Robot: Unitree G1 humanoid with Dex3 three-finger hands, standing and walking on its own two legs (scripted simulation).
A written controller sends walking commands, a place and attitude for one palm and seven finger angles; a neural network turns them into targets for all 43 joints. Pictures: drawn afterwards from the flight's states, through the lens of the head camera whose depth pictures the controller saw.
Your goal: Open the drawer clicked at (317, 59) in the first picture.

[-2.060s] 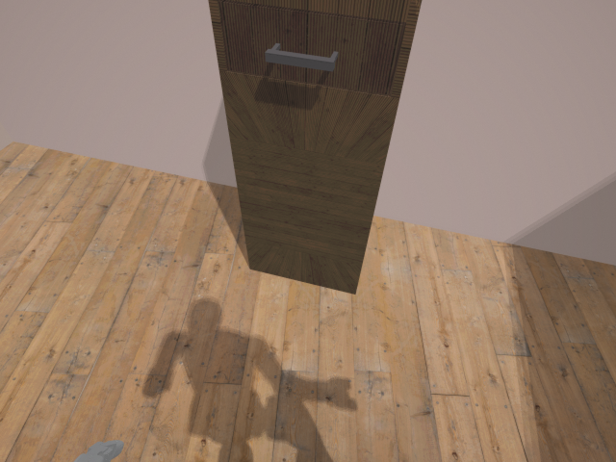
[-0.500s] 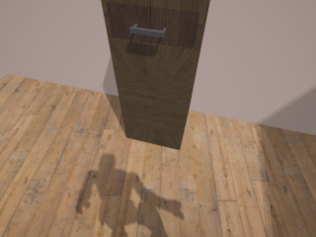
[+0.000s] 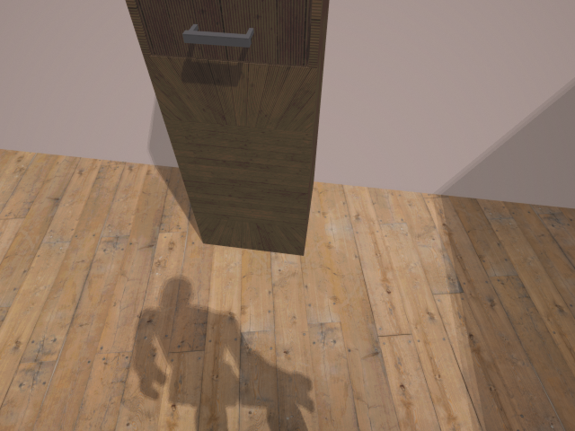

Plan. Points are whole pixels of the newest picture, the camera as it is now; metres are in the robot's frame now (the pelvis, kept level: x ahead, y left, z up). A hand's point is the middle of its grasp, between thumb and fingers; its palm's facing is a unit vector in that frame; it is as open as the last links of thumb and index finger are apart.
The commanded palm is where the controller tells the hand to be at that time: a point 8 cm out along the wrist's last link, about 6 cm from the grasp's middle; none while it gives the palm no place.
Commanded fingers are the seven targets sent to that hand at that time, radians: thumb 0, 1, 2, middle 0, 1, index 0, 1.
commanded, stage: take the last steps up to it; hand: left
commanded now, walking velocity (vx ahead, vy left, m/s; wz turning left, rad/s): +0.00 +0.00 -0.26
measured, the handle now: (219, 34) +0.87 +0.20 +0.14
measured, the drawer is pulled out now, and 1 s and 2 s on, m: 0.00 0.00 0.00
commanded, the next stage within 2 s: come to a stop and stand still in 0.90 s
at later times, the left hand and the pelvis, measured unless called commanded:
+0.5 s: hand out of the picture +0.14 +0.18 -0.17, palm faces -0.05 -0.98 -0.20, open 7.4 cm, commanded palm none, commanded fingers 0.00 0.90 0.90 -0.20 -0.30 -0.20 -0.30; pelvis +0.07 +0.00 -0.01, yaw -4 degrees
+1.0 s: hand (158, 368) +0.25 +0.25 -0.18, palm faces +0.00 -0.99 -0.14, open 7.4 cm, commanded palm none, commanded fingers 0.00 0.90 0.90 -0.20 -0.30 -0.20 -0.30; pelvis +0.25 +0.07 +0.01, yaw -4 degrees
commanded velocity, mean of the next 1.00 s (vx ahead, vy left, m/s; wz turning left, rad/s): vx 0.24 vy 0.03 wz -0.03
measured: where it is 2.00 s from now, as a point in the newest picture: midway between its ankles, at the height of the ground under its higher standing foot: (268, 421)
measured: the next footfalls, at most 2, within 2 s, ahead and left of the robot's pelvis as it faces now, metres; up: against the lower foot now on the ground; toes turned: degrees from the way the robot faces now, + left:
right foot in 0.48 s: +0.12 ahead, -0.12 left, +0.00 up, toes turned -11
left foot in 0.82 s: +0.32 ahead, +0.15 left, +0.00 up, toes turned +6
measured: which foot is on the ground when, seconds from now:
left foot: down 0.00-0.48, up 0.50-0.80, down 0.82-1.00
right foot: down 0.00-0.20, up 0.22-0.46, down 0.48-0.84, up 0.86-1.00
